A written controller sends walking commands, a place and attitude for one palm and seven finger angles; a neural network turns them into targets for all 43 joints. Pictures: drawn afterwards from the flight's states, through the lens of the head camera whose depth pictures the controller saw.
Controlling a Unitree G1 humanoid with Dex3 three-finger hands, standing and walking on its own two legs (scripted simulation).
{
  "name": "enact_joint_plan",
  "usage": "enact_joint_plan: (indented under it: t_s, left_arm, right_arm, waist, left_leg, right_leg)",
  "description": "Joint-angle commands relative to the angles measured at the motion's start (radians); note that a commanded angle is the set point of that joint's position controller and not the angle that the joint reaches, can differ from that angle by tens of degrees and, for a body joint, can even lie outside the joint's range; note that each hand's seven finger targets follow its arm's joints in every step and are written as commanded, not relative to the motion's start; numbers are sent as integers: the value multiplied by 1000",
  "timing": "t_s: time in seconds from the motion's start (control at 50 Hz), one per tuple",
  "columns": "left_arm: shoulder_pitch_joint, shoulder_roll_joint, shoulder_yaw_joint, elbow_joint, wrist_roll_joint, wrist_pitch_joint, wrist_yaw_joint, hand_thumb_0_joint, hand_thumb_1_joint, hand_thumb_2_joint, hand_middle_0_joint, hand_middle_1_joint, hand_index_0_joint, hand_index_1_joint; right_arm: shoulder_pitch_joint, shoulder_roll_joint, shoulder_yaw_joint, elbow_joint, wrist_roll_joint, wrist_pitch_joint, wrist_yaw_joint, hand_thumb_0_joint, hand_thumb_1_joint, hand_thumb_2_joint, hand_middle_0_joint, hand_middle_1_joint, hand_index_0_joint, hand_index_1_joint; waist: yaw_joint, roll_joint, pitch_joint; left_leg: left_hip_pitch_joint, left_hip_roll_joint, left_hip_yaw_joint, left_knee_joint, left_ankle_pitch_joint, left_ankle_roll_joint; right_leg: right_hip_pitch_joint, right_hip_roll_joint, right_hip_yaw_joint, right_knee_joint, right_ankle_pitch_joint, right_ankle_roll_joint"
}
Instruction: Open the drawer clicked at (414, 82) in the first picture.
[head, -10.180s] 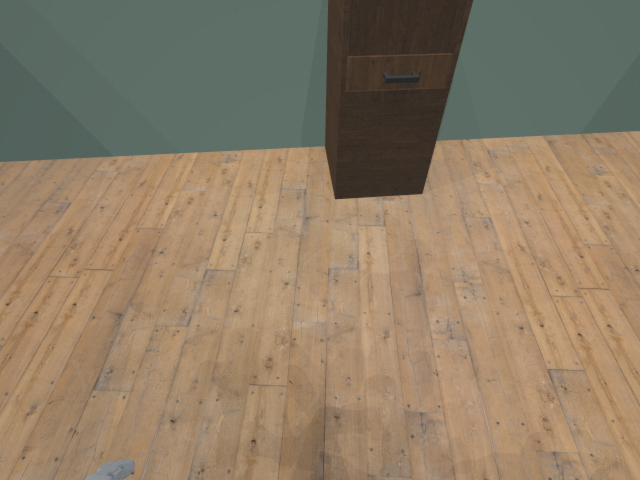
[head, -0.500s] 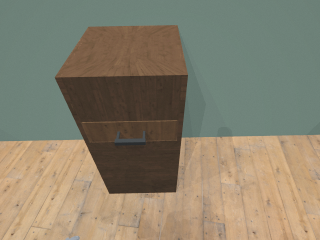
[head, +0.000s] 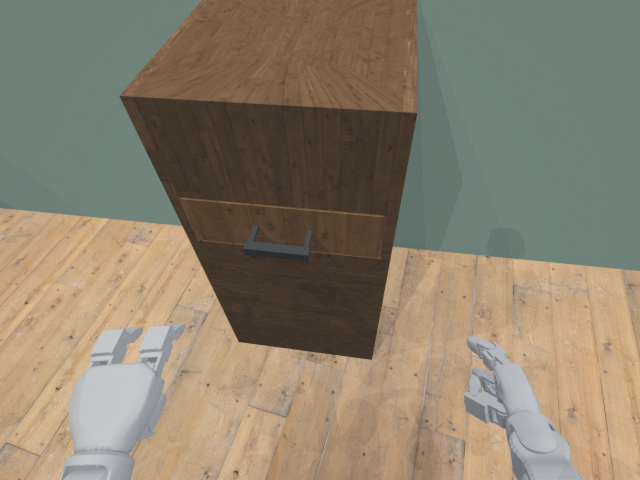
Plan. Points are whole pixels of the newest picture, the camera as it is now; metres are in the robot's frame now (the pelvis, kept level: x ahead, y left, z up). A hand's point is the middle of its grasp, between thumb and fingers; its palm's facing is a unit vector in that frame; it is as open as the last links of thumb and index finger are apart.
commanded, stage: raise the hand with hooked fingers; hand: left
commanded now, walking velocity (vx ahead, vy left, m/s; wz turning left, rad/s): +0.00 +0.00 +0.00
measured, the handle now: (279, 242) +0.53 +0.19 -0.12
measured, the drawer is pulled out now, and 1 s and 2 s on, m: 0.00 0.00 0.00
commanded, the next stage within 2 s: move the hooked fingers above the handle in 1.26 s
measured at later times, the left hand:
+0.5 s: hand (176, 291) +0.29 +0.24 +0.07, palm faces +0.13 -0.10 -0.99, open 12.7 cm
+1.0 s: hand (141, 238) +0.33 +0.28 +0.12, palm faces +0.02 -0.07 -1.00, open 13.8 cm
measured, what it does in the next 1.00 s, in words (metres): shifts its weight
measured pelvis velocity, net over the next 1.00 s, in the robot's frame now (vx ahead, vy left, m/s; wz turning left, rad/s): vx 0.00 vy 0.06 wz -0.08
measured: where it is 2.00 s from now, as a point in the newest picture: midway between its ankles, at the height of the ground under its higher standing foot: outside the picture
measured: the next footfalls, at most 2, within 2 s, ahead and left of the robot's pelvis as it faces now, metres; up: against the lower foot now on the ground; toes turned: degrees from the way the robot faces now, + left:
none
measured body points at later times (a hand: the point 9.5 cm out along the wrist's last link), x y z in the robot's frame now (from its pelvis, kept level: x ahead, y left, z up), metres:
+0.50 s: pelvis +0.01 +0.02 +0.03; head +0.04 -0.01 +0.47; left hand +0.28 +0.24 +0.12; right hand +0.17 -0.25 -0.09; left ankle -0.04 +0.14 -0.70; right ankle +0.02 -0.07 -0.70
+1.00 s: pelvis +0.00 +0.06 +0.04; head +0.00 +0.04 +0.49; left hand +0.33 +0.28 +0.17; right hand +0.17 -0.15 -0.07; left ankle -0.04 +0.14 -0.70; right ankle +0.02 -0.07 -0.70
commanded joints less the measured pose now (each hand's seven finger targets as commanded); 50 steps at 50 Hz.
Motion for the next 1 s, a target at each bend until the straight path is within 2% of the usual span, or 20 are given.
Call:
enact_joint_plan:
  t_s: [0.0, 0.06, 0.1, 0.14, 0.18, 0.22, 0.28, 0.32, 0.4, 0.44, 0.5, 0.52, 0.56, 0.6, 0.68, 0.7, 0.78, 0.84, 0.92, 0.98]
  left_arm:
    - [-264, 78, 0, -219, -42, 13, -6, 0, 130, 570, -255, -795, -255, -795]
    - [-104, 127, 36, -167, -71, 122, -86, 0, 60, 540, -260, -840, -260, -840]
    - [-21, 176, 94, -146, -95, 152, -126, 0, 13, 520, -263, -870, -263, -870]
    - [-31, 166, 77, -155, -104, 153, -155, 0, -33, 500, -267, -900, -267, -900]
    - [-81, 184, 92, -220, -90, 141, -163, 0, -80, 480, -270, -930, -270, -930]
    - [-154, 211, 122, -279, -71, 131, -148, 0, -127, 460, -273, -960, -273, -960]
    - [-230, 210, 139, -319, -64, 90, -113, 0, -197, 430, -278, -1005, -278, -1005]
    - [-253, 200, 141, -307, -75, 82, -86, 0, -243, 410, -282, -1035, -282, -1035]
    - [-291, 174, 114, -236, -94, 129, -86, 0, -337, 370, -288, -1095, -288, -1095]
    - [-348, 162, 73, -199, -101, 178, -114, 0, -383, 350, -292, -1125, -292, -1125]
    - [-462, 178, 42, -197, -99, 239, -169, 0, -453, 320, -297, -1170, -297, -1170]
    - [-503, 185, 27, -205, -92, 250, -187, 0, -477, 310, -298, -1185, -298, -1185]
    - [-561, 192, 18, -188, -87, 262, -221, 0, -500, 300, -300, -1200, -300, -1200]
    - [-614, 226, 43, -193, -82, 259, -248, 0, -500, 300, -300, -1200, -300, -1200]
    - [-706, 230, 32, -151, -71, 247, -285, 0, -500, 300, -300, -1200, -300, -1200]
    - [-732, 248, 48, -148, -69, 246, -293, 0, -500, 300, -300, -1200, -300, -1200]
    - [-825, 235, 15, -89, -80, 250, -337, 0, -500, 300, -300, -1200, -300, -1200]
    - [-895, 248, 6, -58, -95, 239, -379, 0, -500, 300, -300, -1200, -300, -1200]
    - [-793, 216, -8, -36, -110, 196, -431, 0, -500, 300, -300, -1200, -300, -1200]
    - [-775, 240, 23, -107, -118, 136, -436, 0, -500, 300, -300, -1200, -300, -1200]
  right_arm:
    - [-13, -93, -29, -111, 9, -35, -20, 0, -900, -900, 200, 300, 200, 300]
    - [-8, -83, -12, -135, 41, -15, -23, 0, -900, -900, 200, 300, 200, 300]
    - [-32, -81, 14, -139, 57, -15, -28, 0, -900, -900, 200, 300, 200, 300]
    - [-35, -72, 29, -130, 64, -11, -28, 0, -900, -900, 200, 300, 200, 300]
    - [-35, -73, 24, -130, 58, -11, -31, 0, -900, -900, 200, 300, 200, 300]
    - [-33, -73, 17, -122, 47, -8, -35, 0, -900, -900, 200, 300, 200, 300]
    - [-15, -72, -7, -101, 43, -24, -43, 0, -900, -900, 200, 300, 200, 300]
    - [-6, -73, -20, -88, 44, -34, -50, 0, -900, -900, 200, 300, 200, 300]
    - [-2, -90, -39, -69, 63, -37, -49, 0, -900, -900, 200, 300, 200, 300]
    - [-4, -97, -41, -64, 77, -28, -54, 0, -900, -900, 200, 300, 200, 300]
    - [-22, -107, -33, -75, 89, -15, -65, 0, -900, -900, 200, 300, 200, 300]
    - [-27, -106, -28, -78, 89, -11, -68, 0, -900, -900, 200, 300, 200, 300]
    - [-21, -104, -20, -79, 90, -5, -75, 0, -900, -900, 200, 300, 200, 300]
    - [-17, -105, -16, -82, 87, -2, -80, 0, -900, -900, 200, 300, 200, 300]
    - [-4, -94, 0, -74, 88, 4, -79, 0, -900, -900, 200, 300, 200, 300]
    - [1, -97, 1, -73, 88, 6, -78, 0, -900, -900, 200, 300, 200, 300]
    - [16, -99, 6, -64, 94, 11, -79, 0, -900, -900, 200, 300, 200, 300]
    - [32, -104, 7, -60, 95, 11, -81, 0, -900, -900, 200, 300, 200, 300]
    - [58, -108, 4, -69, 92, 7, -65, 0, -900, -900, 200, 300, 200, 300]
    - [65, -112, -4, -73, 83, 1, -56, 0, -900, -900, 200, 300, 200, 300]
  waist:
    - [-138, -17, -220]
    - [-70, -120, -250]
    - [-30, -126, -234]
    - [-30, -139, -173]
    - [-28, -70, -158]
    - [-33, -49, -174]
    - [-49, 4, -231]
    - [-60, -8, -235]
    - [-67, -5, -229]
    - [-72, -34, -183]
    - [-70, -22, -143]
    - [-68, 11, -138]
    - [-65, 13, -121]
    - [-58, 18, -127]
    - [-58, 65, -78]
    - [-55, 74, -92]
    - [-70, 38, -66]
    - [-77, 51, -68]
    - [-66, 26, -81]
    - [-55, 30, -116]
  left_leg:
    - [74, -57, -70, -51, 336, 37]
    - [33, -57, -49, -136, 392, 21]
    - [13, -57, -53, -180, 406, 12]
    - [10, -51, -56, -230, 384, 8]
    - [43, -49, -54, -246, 398, 14]
    - [49, -55, -63, -250, 389, 21]
    - [92, -64, -75, -246, 418, 27]
    - [103, -70, -79, -246, 413, 28]
    - [132, -69, -71, -263, 454, 23]
    - [142, -63, -64, -291, 432, 22]
    - [181, -54, -62, -333, 424, 23]
    - [204, -51, -61, -341, 426, 24]
    - [236, -42, -70, -363, 440, 22]
    - [263, -36, -77, -379, 464, 20]
    - [291, -25, -92, -415, 495, -3]
    - [303, -22, -98, -422, 510, -9]
    - [316, -18, -97, -440, 523, -18]
    - [331, -16, -105, -451, 518, -23]
    - [337, -5, -120, -447, 602, -35]
    - [353, -3, -126, -435, 660, -36]
  right_leg:
    - [221, -9, 230, -178, 372, 25]
    - [453, -16, 233, -201, 555, 41]
    - [551, -22, 259, -194, 657, 46]
    - [561, -26, 244, -210, 640, 46]
    - [561, -25, 241, -233, 604, 36]
    - [582, -32, 263, -246, 601, 34]
    - [585, -31, 258, -245, 623, 31]
    - [579, -32, 246, -247, 617, 36]
    - [564, -24, 209, -256, 602, 32]
    - [546, -22, 185, -283, 518, 33]
    - [535, -17, 160, -317, 397, 29]
    - [527, -18, 148, -321, 375, 27]
    - [523, -13, 122, -330, 352, 23]
    - [537, -7, 112, -337, 352, 20]
    - [526, -1, 86, -355, 336, 9]
    - [534, 3, 81, -357, 333, 7]
    - [531, 4, 65, -381, 338, 9]
    - [534, 4, 54, -394, 321, 8]
    - [537, 5, 43, -390, 340, 10]
    - [553, 4, 53, -388, 383, 10]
